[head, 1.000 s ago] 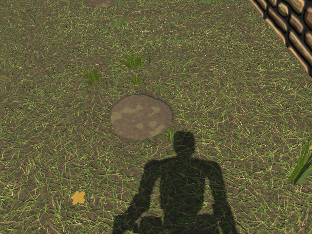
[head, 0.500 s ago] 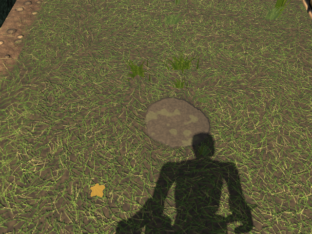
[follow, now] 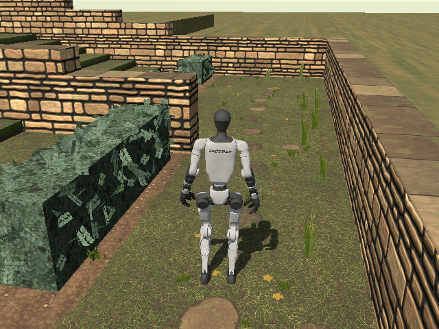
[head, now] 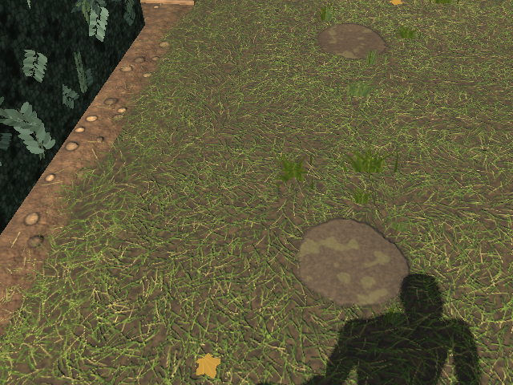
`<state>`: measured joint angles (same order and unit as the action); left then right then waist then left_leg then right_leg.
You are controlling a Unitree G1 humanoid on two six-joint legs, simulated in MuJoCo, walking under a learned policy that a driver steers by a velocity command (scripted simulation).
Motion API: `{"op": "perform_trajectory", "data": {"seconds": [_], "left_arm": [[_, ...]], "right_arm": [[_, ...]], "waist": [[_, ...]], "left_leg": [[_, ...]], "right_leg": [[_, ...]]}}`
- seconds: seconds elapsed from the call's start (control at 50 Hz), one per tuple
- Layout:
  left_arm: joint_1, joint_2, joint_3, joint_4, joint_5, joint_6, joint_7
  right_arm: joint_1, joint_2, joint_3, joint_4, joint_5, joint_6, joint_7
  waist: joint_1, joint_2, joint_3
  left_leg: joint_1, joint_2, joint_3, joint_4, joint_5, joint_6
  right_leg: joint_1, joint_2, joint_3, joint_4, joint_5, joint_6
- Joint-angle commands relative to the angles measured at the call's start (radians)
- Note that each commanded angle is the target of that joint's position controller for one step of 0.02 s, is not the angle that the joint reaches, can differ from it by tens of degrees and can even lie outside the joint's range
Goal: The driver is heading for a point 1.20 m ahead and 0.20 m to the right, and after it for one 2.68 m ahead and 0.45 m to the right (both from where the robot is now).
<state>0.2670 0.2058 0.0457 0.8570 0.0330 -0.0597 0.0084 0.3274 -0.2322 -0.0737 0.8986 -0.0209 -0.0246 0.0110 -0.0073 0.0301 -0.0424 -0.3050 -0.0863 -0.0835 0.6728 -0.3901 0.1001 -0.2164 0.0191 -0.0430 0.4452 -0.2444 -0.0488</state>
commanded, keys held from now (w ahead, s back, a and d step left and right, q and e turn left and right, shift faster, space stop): w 0.38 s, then w+e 0.62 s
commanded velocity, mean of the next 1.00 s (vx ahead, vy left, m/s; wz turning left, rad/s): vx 0.48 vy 0.00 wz -0.21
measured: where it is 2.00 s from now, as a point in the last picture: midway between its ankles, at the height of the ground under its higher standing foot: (333, 231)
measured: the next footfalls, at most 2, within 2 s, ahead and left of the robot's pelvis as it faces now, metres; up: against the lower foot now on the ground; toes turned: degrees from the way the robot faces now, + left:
left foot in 0.42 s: +0.36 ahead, +0.10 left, +0.00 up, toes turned +4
right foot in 0.98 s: +0.61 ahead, -0.08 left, +0.00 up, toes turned -22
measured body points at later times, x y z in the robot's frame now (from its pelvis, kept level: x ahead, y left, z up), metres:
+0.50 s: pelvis +0.23 +0.03 -0.02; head +0.28 +0.04 +0.43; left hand +0.18 +0.27 -0.16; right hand +0.41 -0.20 -0.13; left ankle +0.32 +0.10 -0.74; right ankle +0.04 -0.08 -0.66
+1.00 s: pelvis +0.50 +0.00 -0.02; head +0.53 -0.01 +0.42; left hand +0.73 +0.17 -0.14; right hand +0.38 -0.22 -0.17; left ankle +0.33 +0.10 -0.72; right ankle +0.58 -0.06 -0.74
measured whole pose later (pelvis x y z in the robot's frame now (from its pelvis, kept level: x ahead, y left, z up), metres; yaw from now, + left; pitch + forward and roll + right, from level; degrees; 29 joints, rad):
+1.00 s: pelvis +0.50 +0.00 -0.02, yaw -16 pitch +0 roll +0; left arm 0.06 0.20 0.05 0.82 0.04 -0.03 -0.04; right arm 0.44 -0.19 -0.04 1.01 -0.02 -0.07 -0.03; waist -0.02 0.00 0.06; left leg 0.04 0.05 0.33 0.64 -0.44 0.03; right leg -0.43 0.06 -0.16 0.58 -0.17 -0.19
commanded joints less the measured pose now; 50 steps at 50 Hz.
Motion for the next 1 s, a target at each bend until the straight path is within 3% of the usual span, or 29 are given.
{"op": "perform_trajectory", "data": {"seconds": [0.02, 0.06, 0.1, 0.22, 0.3, 0.36, 0.4, 0.42, 0.44, 0.46, 0.48, 0.5, 0.52, 0.56, 0.62, 0.66, 0.76, 0.84, 0.9, 0.94, 0.96, 0.98, 1.0], "left_arm": [[0.096, 0.162, 0.041, -0.009, -0.016, -0.017, -0.002], [0.074, 0.122, 0.031, -0.014, -0.021, -0.031, -0.010], [0.134, 0.094, 0.024, 0.018, -0.020, -0.044, -0.014], [0.264, 0.085, 0.016, 0.078, -0.021, -0.048, -0.011], [0.291, 0.108, 0.016, 0.102, -0.016, -0.048, -0.002], [0.266, 0.128, 0.018, 0.115, -0.015, -0.044, 0.004], [0.249, 0.147, 0.021, 0.122, -0.015, -0.035, 0.007], [0.232, 0.142, 0.017, 0.115, -0.023, -0.032, 0.005], [0.267, 0.060, -0.004, 0.072, -0.046, -0.031, -0.005], [0.349, 0.041, 0.000, 0.081, -0.065, -0.025, 0.000], [0.266, 0.119, 0.022, 0.078, -0.040, -0.017, 0.005], [0.194, 0.099, 0.019, 0.063, -0.033, -0.020, -0.002], [0.174, 0.070, 0.015, 0.067, -0.030, -0.018, -0.007], [0.190, 0.053, 0.019, 0.079, -0.002, 0.011, -0.023], [0.143, 0.038, 0.024, 0.060, -0.003, 0.037, -0.040], [0.066, 0.040, 0.026, 0.035, -0.003, 0.044, -0.047], [-0.119, 0.027, 0.012, -0.028, -0.008, 0.039, -0.061], [-0.246, 0.020, -0.003, -0.079, -0.003, 0.037, -0.069], [-0.224, 0.043, 0.005, -0.083, 0.001, 0.039, -0.064], [-0.115, 0.072, 0.020, -0.057, 0.002, 0.041, -0.056], [-0.030, 0.098, 0.033, -0.032, 0.003, 0.037, -0.051], [0.097, 0.131, 0.053, 0.008, 0.010, 0.028, -0.041], [0.167, 0.220, 0.080, 0.023, 0.018, 0.026, -0.028]], "right_arm": [[-0.090, -0.097, -0.014, -0.100, -0.014, -0.040, 0.024], [-0.070, -0.090, -0.014, -0.069, -0.020, -0.036, 0.037], [-0.105, -0.060, -0.005, -0.072, -0.026, -0.029, 0.043], [-0.323, -0.024, 0.019, -0.139, -0.021, -0.018, 0.042], [-0.417, -0.018, 0.032, -0.171, -0.010, -0.021, 0.042], [-0.371, -0.040, 0.025, -0.162, -0.009, -0.026, 0.029], [-0.167, -0.083, 0.004, -0.096, -0.009, -0.038, 0.009], [-0.006, -0.118, -0.011, -0.051, -0.022, -0.050, -0.003], [0.133, -0.215, -0.033, -0.038, -0.054, -0.058, -0.016], [0.129, -0.241, -0.042, -0.033, -0.033, -0.048, -0.004], [0.033, -0.185, -0.032, -0.044, -0.008, -0.040, 0.001], [-0.055, -0.112, -0.010, -0.053, -0.005, -0.047, 0.002], [-0.092, -0.070, 0.002, -0.048, -0.006, -0.058, 0.003], [-0.092, -0.042, 0.012, -0.026, -0.003, -0.074, -0.008], [-0.040, -0.059, 0.008, -0.002, 0.010, -0.100, -0.012], [-0.008, -0.062, 0.007, 0.009, 0.009, -0.103, -0.015], [0.061, -0.057, 0.016, 0.038, 0.008, -0.101, -0.024], [0.138, -0.079, 0.017, 0.070, 0.006, -0.090, -0.041], [0.144, -0.112, 0.011, 0.080, 0.003, -0.074, -0.056], [0.120, -0.145, 0.001, 0.074, -0.002, -0.059, -0.063], [0.108, -0.158, -0.004, 0.064, -0.004, -0.050, -0.059], [0.082, -0.164, -0.007, 0.049, 0.000, -0.044, -0.049], [0.080, -0.110, 0.003, 0.016, -0.001, -0.047, -0.040]], "waist": [[0.003, -0.120, 0.201], [-0.010, -0.120, 0.150], [0.004, -0.115, 0.123], [0.057, -0.126, 0.141], [0.072, -0.143, 0.156], [0.027, -0.150, 0.136], [-0.064, -0.136, 0.018], [-0.135, -0.114, -0.073], [-0.146, 0.044, -0.228], [-0.098, 0.191, -0.332], [-0.071, 0.053, -0.183], [-0.047, 0.017, -0.038], [-0.019, 0.002, 0.041], [0.024, 0.038, 0.083], [0.040, 0.033, 0.096], [0.031, 0.033, 0.114], [0.003, 0.027, 0.146], [-0.032, 0.028, 0.159], [-0.004, 0.057, 0.116], [0.053, 0.090, 0.051], [0.090, 0.090, 0.000], [0.158, 0.046, -0.059], [0.169, -0.083, -0.126]], "left_leg": [[-0.484, 0.075, -0.029, 0.270, 0.047, 0.010], [-0.440, 0.106, 0.033, 0.312, 0.151, -0.025], [-0.451, 0.130, 0.070, 0.350, 0.222, -0.045], [-0.477, 0.143, 0.156, 0.184, 0.304, -0.088], [-0.371, 0.116, 0.187, -0.016, 0.320, -0.058], [-0.223, 0.075, 0.200, -0.103, 0.258, -0.004], [0.042, 0.018, 0.204, -0.172, 0.243, 0.037], [0.293, 0.076, 0.147, -0.202, 0.278, 0.063], [0.590, 0.366, -0.186, -0.221, 0.118, 0.122], [0.664, 0.558, -0.592, -0.368, 0.090, 0.205], [0.515, 0.506, -0.485, -0.396, 0.036, 0.176], [0.351, 0.462, -0.333, -0.438, 0.064, 0.148], [0.234, 0.411, -0.216, -0.483, 0.130, 0.104], [0.129, 0.346, -0.069, -0.521, 0.222, 0.055], [0.140, 0.332, 0.042, -0.546, 0.356, 0.041], [0.168, 0.321, 0.105, -0.556, 0.404, 0.028], [0.217, 0.288, 0.240, -0.534, 0.602, -0.006], [0.333, 0.317, 0.296, -0.498, 0.766, -0.012], [0.428, 0.339, 0.339, -0.366, 1.126, -0.021], [0.450, 0.356, 0.353, -0.181, 1.308, -0.015], [0.425, 0.363, 0.347, -0.030, 1.267, -0.002], [0.322, 0.345, 0.357, 0.203, 1.084, -0.012], [0.070, 0.276, 0.348, 0.516, 0.486, -0.033]], "right_leg": [[0.185, -0.354, 0.546, -0.380, -0.497, -0.123], [0.198, -0.263, 0.362, -0.383, -0.242, -0.092], [0.222, -0.222, 0.256, -0.362, -0.006, -0.097], [0.255, -0.191, 0.136, -0.320, 0.421, -0.120], [0.281, -0.212, 0.111, -0.302, 0.526, -0.121], [0.313, -0.240, 0.086, -0.211, 0.779, -0.108], [0.304, -0.223, 0.069, 0.039, 0.982, -0.082], [0.165, -0.190, 0.055, 0.242, 0.827, -0.069], [-0.111, -0.105, 0.014, 0.574, 0.372, -0.045], [-0.312, 0.043, 0.047, 0.852, -0.263, -0.035], [-0.372, -0.026, 0.115, 0.897, -0.182, -0.048], [-0.375, -0.063, 0.112, 0.854, -0.105, -0.051], [-0.341, -0.096, 0.109, 0.790, -0.062, -0.053], [-0.277, -0.117, 0.103, 0.731, -0.033, -0.042], [-0.335, -0.121, 0.085, 0.704, 0.030, -0.033], [-0.418, -0.129, 0.073, 0.674, 0.104, -0.024], [-0.459, -0.104, 0.003, 0.431, 0.272, -0.012], [-0.431, -0.072, -0.087, 0.249, 0.267, -0.040], [-0.339, -0.002, -0.139, 0.202, 0.145, -0.091], [-0.217, 0.053, -0.151, 0.193, 0.027, -0.140], [-0.114, 0.076, -0.136, 0.156, -0.016, -0.166], [0.072, 0.080, -0.091, 0.044, 0.005, -0.199], [0.292, -0.136, 0.186, 0.021, -0.054, -0.260]]}}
